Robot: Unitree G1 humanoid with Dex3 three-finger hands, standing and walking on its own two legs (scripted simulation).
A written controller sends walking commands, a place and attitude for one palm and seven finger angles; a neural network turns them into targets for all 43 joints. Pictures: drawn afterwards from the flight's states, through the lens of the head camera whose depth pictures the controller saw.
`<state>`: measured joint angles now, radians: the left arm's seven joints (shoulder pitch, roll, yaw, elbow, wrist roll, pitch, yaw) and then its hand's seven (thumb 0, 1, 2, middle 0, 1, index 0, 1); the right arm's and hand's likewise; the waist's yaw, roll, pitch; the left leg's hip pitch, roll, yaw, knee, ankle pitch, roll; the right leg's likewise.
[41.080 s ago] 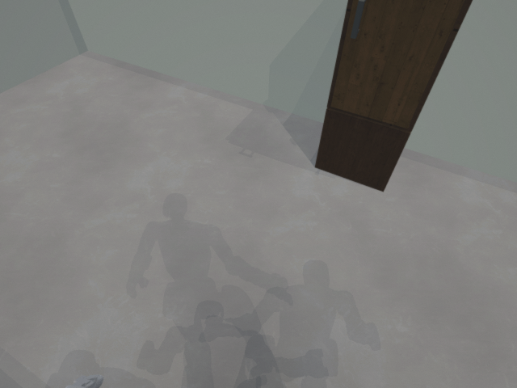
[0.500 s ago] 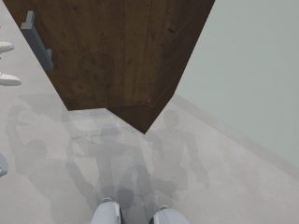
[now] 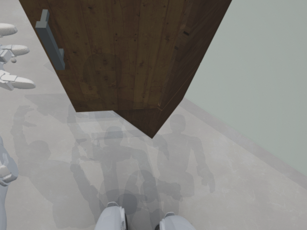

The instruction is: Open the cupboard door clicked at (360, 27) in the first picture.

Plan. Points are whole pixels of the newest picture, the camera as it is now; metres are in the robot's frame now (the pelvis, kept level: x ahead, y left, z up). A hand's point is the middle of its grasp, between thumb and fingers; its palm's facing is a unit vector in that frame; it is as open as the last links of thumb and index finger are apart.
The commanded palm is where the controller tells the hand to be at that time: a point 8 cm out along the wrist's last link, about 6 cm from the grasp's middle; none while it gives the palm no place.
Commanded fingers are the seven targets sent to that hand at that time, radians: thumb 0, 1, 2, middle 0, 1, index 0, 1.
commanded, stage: move the hooked fingers beside the handle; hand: left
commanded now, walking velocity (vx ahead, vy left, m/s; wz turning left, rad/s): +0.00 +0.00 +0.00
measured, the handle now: (53, 42) +0.54 +0.22 +0.11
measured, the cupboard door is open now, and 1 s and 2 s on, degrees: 43 43 43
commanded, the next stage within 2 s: slide the fingers in behind the handle in 0.16 s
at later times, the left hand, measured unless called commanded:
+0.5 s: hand (17, 62) +0.47 +0.28 +0.11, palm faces +0.09 -1.00 +0.02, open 14.0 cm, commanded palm +0.46 +0.32 +0.11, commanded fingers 0.00 -0.50 0.30 -0.30 -1.20 -0.30 -1.20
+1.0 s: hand (36, 63) +0.47 +0.24 +0.12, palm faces +0.09 -1.00 +0.01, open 14.0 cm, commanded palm +0.45 +0.28 +0.11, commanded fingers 0.00 -0.50 0.30 -0.30 -1.20 -0.30 -1.20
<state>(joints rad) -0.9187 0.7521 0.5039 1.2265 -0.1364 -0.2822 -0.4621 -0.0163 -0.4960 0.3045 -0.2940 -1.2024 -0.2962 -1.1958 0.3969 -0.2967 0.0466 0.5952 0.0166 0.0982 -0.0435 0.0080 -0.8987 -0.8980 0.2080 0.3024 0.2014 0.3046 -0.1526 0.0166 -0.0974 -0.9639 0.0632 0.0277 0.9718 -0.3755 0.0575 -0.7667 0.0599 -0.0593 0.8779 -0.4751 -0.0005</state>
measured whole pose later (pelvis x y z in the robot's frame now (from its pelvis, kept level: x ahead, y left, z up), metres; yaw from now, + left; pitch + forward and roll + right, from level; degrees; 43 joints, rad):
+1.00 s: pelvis -0.01 -0.02 +0.00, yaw +1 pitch +17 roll -4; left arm -0.85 0.61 0.44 1.17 -0.15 -0.33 -0.35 -0.02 -0.50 0.30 -0.29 -1.20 -0.30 -1.20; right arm 0.39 -0.28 0.04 0.61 0.02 0.09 -0.03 0.01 -0.90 -0.90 0.21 0.30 0.20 0.30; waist -0.14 0.03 -0.11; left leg -0.89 0.07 0.03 0.95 -0.36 0.04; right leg -0.71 0.06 -0.06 0.89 -0.48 -0.02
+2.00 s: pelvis -0.01 -0.02 +0.00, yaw +1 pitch +17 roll -3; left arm -0.86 0.55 0.41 1.16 -0.15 -0.34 -0.28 -0.02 -0.49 0.31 -0.29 -1.20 -0.30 -1.20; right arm 0.39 -0.29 0.02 0.63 0.02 0.08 -0.02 0.01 -0.90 -0.90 0.21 0.30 0.20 0.30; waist -0.14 0.03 -0.11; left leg -0.89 0.07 0.02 0.95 -0.36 0.03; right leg -0.72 0.07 -0.06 0.89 -0.48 -0.03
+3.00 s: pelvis +0.00 -0.02 +0.01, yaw +0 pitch +16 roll -3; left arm -0.72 0.46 0.40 1.01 -0.16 -0.33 -0.21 -0.01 0.76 0.80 -0.34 -1.35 -0.35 -1.35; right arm 0.41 -0.27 0.01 0.61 0.02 0.10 0.00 0.01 -0.90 -0.90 0.21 0.30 0.20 0.30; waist -0.13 0.04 -0.12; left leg -0.84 0.07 0.05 0.92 -0.37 0.03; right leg -0.68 0.07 -0.03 0.88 -0.48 -0.03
